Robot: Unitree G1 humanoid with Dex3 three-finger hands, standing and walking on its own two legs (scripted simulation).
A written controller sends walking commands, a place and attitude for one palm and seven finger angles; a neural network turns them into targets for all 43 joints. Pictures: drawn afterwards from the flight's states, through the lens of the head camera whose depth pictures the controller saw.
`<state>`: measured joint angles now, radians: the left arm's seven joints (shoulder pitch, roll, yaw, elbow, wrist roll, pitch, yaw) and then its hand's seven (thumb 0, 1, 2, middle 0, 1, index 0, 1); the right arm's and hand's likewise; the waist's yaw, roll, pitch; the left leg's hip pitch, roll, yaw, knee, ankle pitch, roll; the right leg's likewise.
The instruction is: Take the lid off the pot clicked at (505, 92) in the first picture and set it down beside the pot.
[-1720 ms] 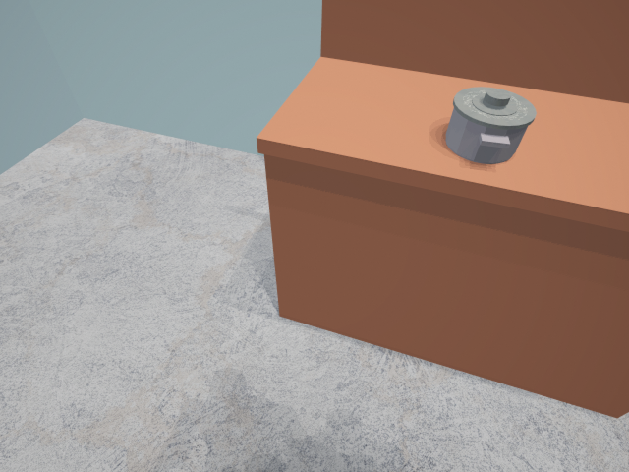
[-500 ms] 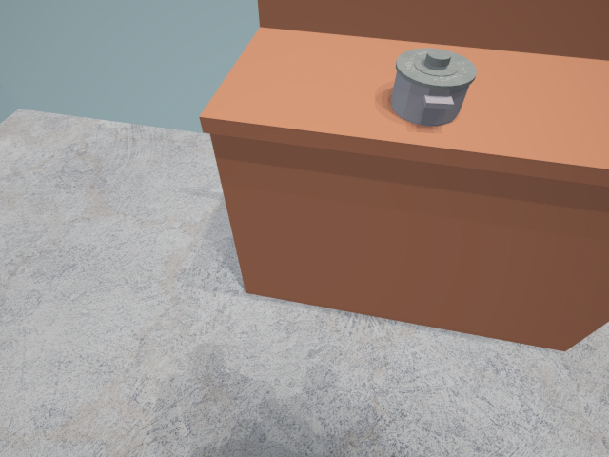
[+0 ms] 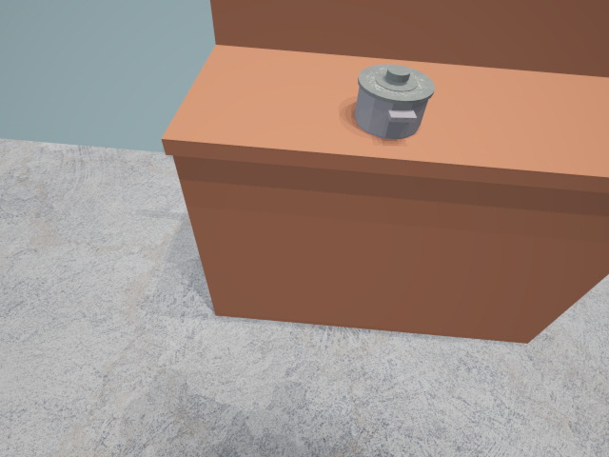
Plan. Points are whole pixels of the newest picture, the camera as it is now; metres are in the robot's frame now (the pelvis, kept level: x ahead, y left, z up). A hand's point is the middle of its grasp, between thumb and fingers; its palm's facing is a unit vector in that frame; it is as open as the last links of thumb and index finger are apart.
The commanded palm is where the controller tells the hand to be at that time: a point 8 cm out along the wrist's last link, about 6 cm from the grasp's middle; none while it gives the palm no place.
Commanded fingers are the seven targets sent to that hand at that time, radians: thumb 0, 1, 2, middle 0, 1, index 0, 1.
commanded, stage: take the last steps up to it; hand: left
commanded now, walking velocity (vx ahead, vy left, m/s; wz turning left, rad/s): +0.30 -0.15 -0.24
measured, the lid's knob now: (398, 73) +0.80 -0.14 +0.14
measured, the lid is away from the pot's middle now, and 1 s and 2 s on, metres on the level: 0.00 0.00 0.00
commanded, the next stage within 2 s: come to a stop and stand still in 0.70 s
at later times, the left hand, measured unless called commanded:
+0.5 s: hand (274, 373) +0.29 +0.06 -0.18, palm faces -0.16 -0.97 -0.17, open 7.4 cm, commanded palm none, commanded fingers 0.00 0.90 0.90 -0.20 -0.30 -0.20 -0.30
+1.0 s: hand (322, 313) +0.41 -0.02 -0.18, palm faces -0.07 -0.98 -0.20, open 7.3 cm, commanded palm none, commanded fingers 0.00 0.90 0.90 -0.20 -0.30 -0.20 -0.30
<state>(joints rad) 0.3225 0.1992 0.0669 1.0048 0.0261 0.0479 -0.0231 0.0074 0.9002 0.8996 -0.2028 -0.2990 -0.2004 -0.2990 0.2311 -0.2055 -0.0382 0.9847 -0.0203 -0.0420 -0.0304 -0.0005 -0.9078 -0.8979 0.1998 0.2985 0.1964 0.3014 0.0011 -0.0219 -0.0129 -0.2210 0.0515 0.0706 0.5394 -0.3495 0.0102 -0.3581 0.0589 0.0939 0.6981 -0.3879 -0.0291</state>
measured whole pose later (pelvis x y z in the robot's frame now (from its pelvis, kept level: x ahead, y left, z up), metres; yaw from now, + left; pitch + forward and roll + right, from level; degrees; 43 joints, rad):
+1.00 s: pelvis +0.33 -0.19 -0.01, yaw -4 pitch +0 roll +0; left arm 0.20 0.17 0.05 0.97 0.03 -0.03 0.01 0.00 0.92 0.90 -0.20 -0.30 -0.20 -0.30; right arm 0.34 -0.14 -0.05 1.06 -0.01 0.00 -0.02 0.00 -0.91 -0.90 0.20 0.30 0.20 0.30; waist -0.03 -0.02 0.08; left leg -0.21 0.13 0.06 0.66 -0.45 -0.06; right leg -0.41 -0.11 -0.08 0.62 -0.14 0.03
